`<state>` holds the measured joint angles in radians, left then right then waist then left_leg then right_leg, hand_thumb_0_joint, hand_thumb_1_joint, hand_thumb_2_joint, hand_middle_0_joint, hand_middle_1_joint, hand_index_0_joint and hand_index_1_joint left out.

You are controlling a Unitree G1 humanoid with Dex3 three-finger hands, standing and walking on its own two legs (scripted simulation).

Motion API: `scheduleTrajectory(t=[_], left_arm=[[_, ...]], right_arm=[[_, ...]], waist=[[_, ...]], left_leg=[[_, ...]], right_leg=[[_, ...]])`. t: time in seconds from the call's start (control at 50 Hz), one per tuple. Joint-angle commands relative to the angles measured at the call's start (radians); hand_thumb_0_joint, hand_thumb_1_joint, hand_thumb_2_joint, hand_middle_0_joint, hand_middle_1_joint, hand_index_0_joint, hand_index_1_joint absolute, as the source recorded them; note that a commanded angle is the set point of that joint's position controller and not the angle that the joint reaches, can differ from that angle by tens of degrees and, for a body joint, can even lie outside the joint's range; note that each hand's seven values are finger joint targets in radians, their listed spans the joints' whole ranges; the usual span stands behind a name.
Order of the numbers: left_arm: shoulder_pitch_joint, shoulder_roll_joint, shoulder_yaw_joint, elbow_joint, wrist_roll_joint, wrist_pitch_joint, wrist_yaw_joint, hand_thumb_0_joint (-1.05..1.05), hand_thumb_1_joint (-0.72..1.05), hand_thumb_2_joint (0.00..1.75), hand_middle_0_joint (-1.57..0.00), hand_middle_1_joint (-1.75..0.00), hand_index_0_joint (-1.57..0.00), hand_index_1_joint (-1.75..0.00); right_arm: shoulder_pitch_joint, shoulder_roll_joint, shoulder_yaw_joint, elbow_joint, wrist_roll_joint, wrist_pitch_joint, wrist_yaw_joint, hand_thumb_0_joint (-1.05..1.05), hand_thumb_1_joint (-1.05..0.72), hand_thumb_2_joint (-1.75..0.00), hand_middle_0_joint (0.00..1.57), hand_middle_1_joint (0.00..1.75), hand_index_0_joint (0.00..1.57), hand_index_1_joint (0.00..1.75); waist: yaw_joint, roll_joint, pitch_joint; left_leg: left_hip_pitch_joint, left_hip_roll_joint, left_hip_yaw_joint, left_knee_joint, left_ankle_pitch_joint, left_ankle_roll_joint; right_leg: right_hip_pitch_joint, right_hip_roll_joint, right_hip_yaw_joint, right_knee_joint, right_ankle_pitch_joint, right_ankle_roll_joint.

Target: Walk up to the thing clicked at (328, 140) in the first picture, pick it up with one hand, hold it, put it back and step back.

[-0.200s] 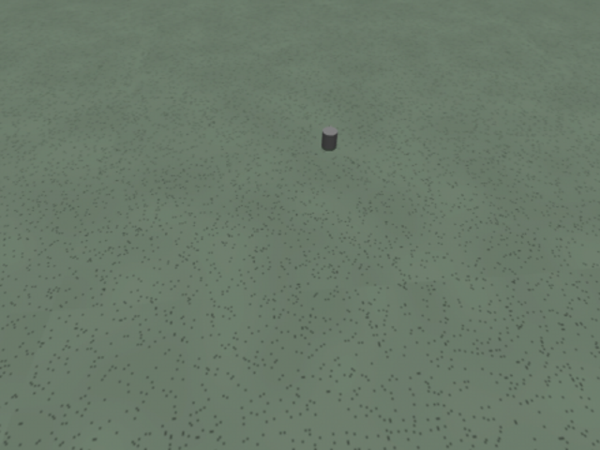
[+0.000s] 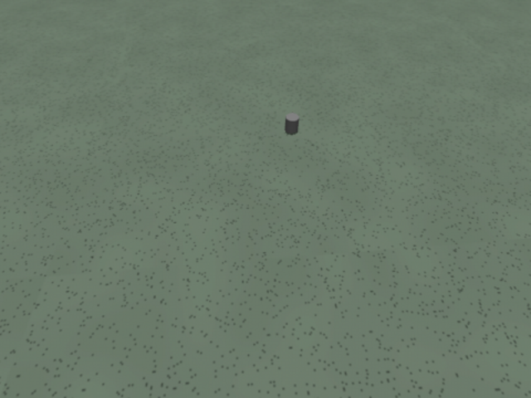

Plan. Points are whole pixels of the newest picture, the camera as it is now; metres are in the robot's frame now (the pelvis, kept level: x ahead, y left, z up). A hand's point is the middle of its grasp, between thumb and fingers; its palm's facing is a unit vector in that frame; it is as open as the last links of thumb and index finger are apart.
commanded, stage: stand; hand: left
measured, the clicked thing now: (292, 121) +1.74 -0.17 -0.74
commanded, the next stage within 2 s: walk up in 0.92 s
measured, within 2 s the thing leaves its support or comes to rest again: neither
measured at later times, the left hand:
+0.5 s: hand out of the picture +0.08 +0.25 -0.16, palm faces -0.03 -0.94 -0.34, open 7.4 cm
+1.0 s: hand out of the picture +0.09 +0.25 -0.15, palm faces -0.06 -0.94 -0.33, open 7.4 cm
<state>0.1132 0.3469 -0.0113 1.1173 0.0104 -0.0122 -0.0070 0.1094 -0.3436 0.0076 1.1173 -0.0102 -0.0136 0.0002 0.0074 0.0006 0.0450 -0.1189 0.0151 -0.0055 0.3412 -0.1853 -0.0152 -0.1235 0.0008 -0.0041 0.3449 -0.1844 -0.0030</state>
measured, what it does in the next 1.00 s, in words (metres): stands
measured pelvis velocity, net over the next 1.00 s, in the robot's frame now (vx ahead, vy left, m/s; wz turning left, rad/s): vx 0.02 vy -0.01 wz -0.04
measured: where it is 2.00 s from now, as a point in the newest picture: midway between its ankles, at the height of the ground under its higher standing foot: (307, 339)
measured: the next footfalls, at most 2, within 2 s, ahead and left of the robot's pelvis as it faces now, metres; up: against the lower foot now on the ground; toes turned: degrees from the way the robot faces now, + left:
right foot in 1.22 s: +0.19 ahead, -0.22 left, +0.00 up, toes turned -11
left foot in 1.72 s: +0.49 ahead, -0.02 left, +0.00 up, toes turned -7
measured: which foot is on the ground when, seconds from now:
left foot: down 0.00-1.00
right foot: down 0.00-0.98, up 1.00-1.00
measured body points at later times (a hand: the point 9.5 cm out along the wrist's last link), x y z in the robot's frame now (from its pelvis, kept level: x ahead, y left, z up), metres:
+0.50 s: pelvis +0.01 +0.00 +0.00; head +0.02 +0.00 +0.45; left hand +0.08 +0.30 -0.13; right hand +0.08 -0.30 -0.13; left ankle +0.00 +0.13 -0.75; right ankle +0.00 -0.12 -0.75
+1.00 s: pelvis +0.02 -0.01 +0.00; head +0.02 -0.01 +0.45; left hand +0.09 +0.30 -0.13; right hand +0.09 -0.31 -0.13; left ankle +0.00 +0.13 -0.74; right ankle +0.00 -0.12 -0.74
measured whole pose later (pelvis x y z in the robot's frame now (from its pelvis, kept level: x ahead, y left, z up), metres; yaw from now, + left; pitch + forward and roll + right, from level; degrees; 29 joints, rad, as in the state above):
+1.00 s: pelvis +0.02 -0.01 +0.00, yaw -2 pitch -1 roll +1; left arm 0.17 0.37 0.04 1.07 0.04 0.00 -0.05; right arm 0.15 -0.35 -0.03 1.06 -0.04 -0.05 0.03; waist 0.01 -0.01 0.01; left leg -0.12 0.02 0.04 0.40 -0.32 0.02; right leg -0.21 0.00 0.02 0.54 -0.39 -0.03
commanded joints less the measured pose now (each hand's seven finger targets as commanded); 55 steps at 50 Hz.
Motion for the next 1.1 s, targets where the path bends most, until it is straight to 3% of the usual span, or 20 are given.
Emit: scheduleTrajectory(t=[0.0,0.6,0.78,0.88,0.9,0.92,0.94,0.96,0.98,1.0,1.02,1.08], left_arm=[[-0.038,0.213,0.045,-0.057,-0.004,-0.024,0.015,0.00,0.90,0.90,-0.20,-0.30,-0.20,-0.30],[-0.033,0.209,0.047,-0.052,-0.005,-0.022,0.017,0.00,0.90,0.90,-0.20,-0.30,-0.20,-0.30],[-0.033,0.213,0.047,-0.056,-0.003,-0.023,0.018,0.00,0.90,0.90,-0.20,-0.30,-0.20,-0.30],[-0.036,0.215,0.049,-0.055,-0.005,-0.021,0.018,0.00,0.90,0.90,-0.20,-0.30,-0.20,-0.30],[0.022,0.319,0.125,-0.138,0.023,-0.026,-0.022,0.00,0.90,0.90,-0.20,-0.30,-0.20,-0.30],[-0.034,0.297,0.120,-0.146,0.029,-0.021,-0.038,0.00,0.90,0.90,-0.20,-0.30,-0.20,-0.30],[-0.108,0.263,0.116,-0.172,0.029,-0.015,-0.049,0.00,0.90,0.90,-0.20,-0.30,-0.20,-0.30],[-0.160,0.249,0.118,-0.204,0.036,-0.013,-0.057,0.00,0.90,0.90,-0.20,-0.30,-0.20,-0.30],[-0.159,0.253,0.117,-0.226,0.037,-0.019,-0.058,0.00,0.90,0.90,-0.20,-0.30,-0.20,-0.30],[-0.145,0.263,0.120,-0.229,0.034,-0.027,-0.063,0.00,0.90,0.90,-0.20,-0.30,-0.20,-0.30],[-0.103,0.274,0.124,-0.223,0.027,-0.033,-0.073,0.00,0.90,0.90,-0.20,-0.30,-0.20,-0.30],[-0.007,0.255,0.127,-0.221,0.016,-0.028,-0.104,0.00,0.90,0.90,-0.20,-0.30,-0.20,-0.30]], right_arm=[[-0.045,-0.206,-0.043,-0.057,0.004,-0.020,-0.008,0.00,-0.90,-0.90,0.20,0.30,0.20,0.30],[-0.029,-0.213,-0.042,-0.052,0.002,-0.018,-0.011,0.00,-0.90,-0.90,0.20,0.30,0.20,0.30],[-0.035,-0.212,-0.044,-0.057,0.004,-0.018,-0.012,0.00,-0.90,-0.90,0.20,0.30,0.20,0.30],[-0.031,-0.207,-0.041,-0.053,0.002,-0.017,-0.012,0.00,-0.90,-0.90,0.20,0.30,0.20,0.30],[0.043,-0.333,-0.119,-0.124,-0.025,-0.046,0.005,0.00,-0.90,-0.90,0.20,0.30,0.20,0.30],[0.083,-0.340,-0.131,-0.102,-0.033,-0.055,0.013,0.00,-0.90,-0.90,0.20,0.30,0.20,0.30],[0.126,-0.357,-0.144,-0.099,-0.035,-0.057,0.014,0.00,-0.90,-0.90,0.20,0.30,0.20,0.30],[0.162,-0.384,-0.161,-0.106,-0.033,-0.062,0.015,0.00,-0.90,-0.90,0.20,0.30,0.20,0.30],[0.143,-0.393,-0.164,-0.129,-0.033,-0.073,0.015,0.00,-0.90,-0.90,0.20,0.30,0.20,0.30],[0.119,-0.390,-0.164,-0.144,-0.033,-0.081,0.014,0.00,-0.90,-0.90,0.20,0.30,0.20,0.30],[0.101,-0.363,-0.162,-0.161,-0.031,-0.087,0.013,0.00,-0.90,-0.90,0.20,0.30,0.20,0.30],[0.010,-0.351,-0.159,-0.210,-0.039,-0.090,0.025,0.00,-0.90,-0.90,0.20,0.30,0.20,0.30]], waist=[[-0.004,-0.001,-0.064],[-0.005,0.006,-0.060],[-0.006,0.004,-0.083],[-0.008,0.008,-0.059],[-0.028,-0.021,-0.177],[-0.061,0.022,-0.087],[-0.101,0.109,-0.009],[-0.132,0.184,0.035],[-0.116,0.124,0.078],[-0.095,0.091,0.091],[-0.063,0.065,0.055],[-0.012,0.157,0.014]], left_leg=[[0.011,0.111,-0.090,-0.057,0.118,0.038],[0.012,0.112,-0.083,-0.062,0.130,0.036],[0.041,0.117,-0.082,-0.051,0.198,0.033],[0.031,0.112,-0.079,-0.065,0.151,0.029],[0.126,0.106,-0.078,0.039,-0.359,0.106],[0.154,0.133,-0.124,0.007,-0.528,0.130],[0.214,0.212,-0.230,-0.090,-0.635,0.165],[0.195,0.371,-0.382,-0.209,-0.660,0.238],[0.159,0.440,-0.433,-0.236,-0.585,0.271],[0.133,0.449,-0.440,-0.242,-0.538,0.278],[0.166,0.410,-0.389,-0.233,-0.483,0.261],[0.114,0.312,-0.165,-0.200,-0.411,0.220]], right_leg=[[0.005,-0.124,0.095,-0.055,0.117,-0.027],[0.022,-0.128,0.094,-0.062,0.141,-0.025],[0.033,-0.129,0.088,-0.055,0.211,-0.026],[0.017,-0.127,0.094,-0.067,0.164,-0.024],[-0.067,-0.068,0.124,0.028,-0.330,-0.061],[-0.281,-0.062,0.115,0.106,-0.457,-0.063],[-0.478,-0.023,0.048,0.242,-0.409,-0.040],[-0.582,-0.023,0.021,0.460,-0.310,-0.025],[-0.638,-0.068,0.092,0.526,-0.281,-0.023],[-0.620,-0.102,0.132,0.545,-0.265,-0.025],[-0.594,-0.117,0.139,0.552,-0.241,-0.025],[-0.460,-0.123,0.053,0.425,-0.225,-0.005]])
